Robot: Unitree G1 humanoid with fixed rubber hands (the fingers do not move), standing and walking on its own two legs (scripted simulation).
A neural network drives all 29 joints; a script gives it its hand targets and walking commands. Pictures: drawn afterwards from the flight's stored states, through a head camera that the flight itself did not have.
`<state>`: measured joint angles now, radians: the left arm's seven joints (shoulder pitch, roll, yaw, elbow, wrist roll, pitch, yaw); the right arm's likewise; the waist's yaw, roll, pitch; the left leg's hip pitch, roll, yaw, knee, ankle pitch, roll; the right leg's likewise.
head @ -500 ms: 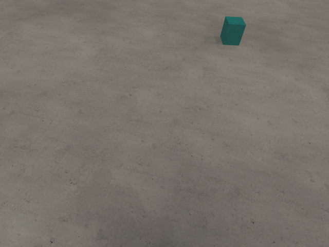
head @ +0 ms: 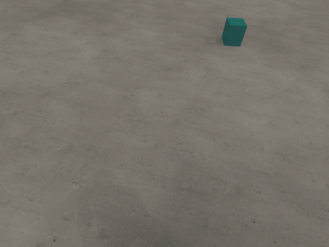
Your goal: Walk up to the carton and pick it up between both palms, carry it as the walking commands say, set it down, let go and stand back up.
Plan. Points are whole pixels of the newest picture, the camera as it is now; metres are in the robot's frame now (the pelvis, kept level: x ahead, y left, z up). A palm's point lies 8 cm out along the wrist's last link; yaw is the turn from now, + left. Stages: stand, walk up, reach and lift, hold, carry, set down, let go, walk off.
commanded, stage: stand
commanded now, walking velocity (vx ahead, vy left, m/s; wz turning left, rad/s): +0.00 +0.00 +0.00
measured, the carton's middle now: (233, 32) +2.50 -0.87 -0.65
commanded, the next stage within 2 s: walk up in 0.90 s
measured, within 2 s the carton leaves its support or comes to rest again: neither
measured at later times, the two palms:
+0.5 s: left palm out of the picture -0.01 +0.21 -0.15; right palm out of the picture -0.03 -0.21 -0.14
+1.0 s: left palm out of the picture -0.02 +0.21 -0.15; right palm out of the picture -0.01 -0.21 -0.15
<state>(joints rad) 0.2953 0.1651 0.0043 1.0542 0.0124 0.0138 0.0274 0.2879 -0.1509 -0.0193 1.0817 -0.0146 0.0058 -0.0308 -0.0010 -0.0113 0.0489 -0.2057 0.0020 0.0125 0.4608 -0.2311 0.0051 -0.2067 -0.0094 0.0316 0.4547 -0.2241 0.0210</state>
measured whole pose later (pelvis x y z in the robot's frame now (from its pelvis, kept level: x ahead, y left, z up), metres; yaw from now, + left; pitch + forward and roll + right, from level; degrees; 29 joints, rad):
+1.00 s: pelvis +0.01 +0.00 +0.00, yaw +0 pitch -1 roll +0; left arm 0.31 0.14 0.01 1.15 0.01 0.00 0.05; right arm 0.30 -0.11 0.00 1.16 -0.01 -0.01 -0.04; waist 0.01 -0.01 0.05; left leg -0.18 0.01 0.01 0.44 -0.24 0.00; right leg -0.18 0.00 0.03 0.43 -0.23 0.02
